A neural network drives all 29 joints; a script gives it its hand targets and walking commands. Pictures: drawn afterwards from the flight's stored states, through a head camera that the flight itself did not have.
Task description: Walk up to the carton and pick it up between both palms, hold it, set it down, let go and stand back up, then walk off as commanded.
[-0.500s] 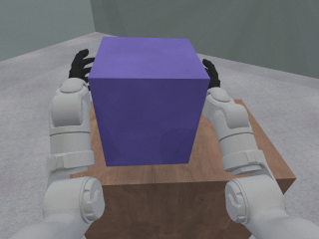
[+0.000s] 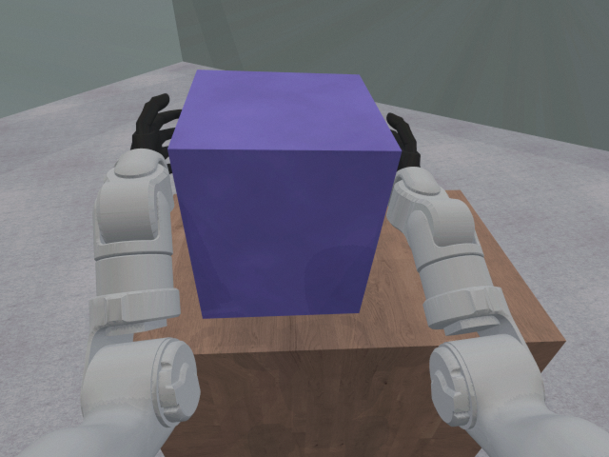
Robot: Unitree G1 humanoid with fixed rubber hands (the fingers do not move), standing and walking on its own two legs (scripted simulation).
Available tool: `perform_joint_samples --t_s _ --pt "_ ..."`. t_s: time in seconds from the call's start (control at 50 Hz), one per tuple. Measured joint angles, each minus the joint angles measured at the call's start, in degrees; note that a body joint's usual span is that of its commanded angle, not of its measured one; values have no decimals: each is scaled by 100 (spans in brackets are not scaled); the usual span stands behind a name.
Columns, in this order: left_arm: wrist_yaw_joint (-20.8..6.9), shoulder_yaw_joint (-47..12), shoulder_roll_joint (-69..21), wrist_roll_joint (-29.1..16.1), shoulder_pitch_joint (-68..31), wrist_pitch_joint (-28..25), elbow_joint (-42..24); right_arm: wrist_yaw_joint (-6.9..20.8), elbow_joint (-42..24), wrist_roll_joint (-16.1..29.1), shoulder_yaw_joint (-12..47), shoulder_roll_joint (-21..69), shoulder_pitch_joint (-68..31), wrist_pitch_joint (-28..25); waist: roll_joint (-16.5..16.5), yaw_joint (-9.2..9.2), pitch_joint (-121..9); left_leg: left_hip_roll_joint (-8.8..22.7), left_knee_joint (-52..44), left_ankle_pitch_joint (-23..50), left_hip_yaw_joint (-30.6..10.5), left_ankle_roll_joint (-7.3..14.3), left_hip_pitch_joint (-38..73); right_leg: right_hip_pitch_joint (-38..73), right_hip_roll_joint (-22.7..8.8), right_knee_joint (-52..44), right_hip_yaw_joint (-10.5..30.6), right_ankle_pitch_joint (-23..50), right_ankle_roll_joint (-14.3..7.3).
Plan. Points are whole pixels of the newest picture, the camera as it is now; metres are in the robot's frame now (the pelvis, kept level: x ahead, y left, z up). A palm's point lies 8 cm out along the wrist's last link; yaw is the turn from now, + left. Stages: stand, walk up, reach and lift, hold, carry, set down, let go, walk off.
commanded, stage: hold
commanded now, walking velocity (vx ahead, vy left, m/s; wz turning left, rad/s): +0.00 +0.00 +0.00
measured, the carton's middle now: (281, 196) +0.38 +0.00 +0.21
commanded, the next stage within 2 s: none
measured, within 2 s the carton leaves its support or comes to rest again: neither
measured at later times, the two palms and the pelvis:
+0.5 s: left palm (150, 160) +0.37 +0.15 +0.27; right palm (401, 175) +0.37 -0.15 +0.24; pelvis +0.00 +0.00 +0.00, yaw +0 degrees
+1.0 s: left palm (150, 160) +0.37 +0.15 +0.27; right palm (401, 175) +0.37 -0.15 +0.24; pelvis +0.00 +0.00 +0.00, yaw +0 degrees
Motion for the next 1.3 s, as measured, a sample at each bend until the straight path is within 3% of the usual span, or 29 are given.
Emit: perform_joint_samples --t_s 1.3 --pt "-3 1 0 1 0 -2 -2 -8 0 0 5 0 0 14 -1 3 -7 0 -1 7 -11 -1 0 2 3 6 0 0 0"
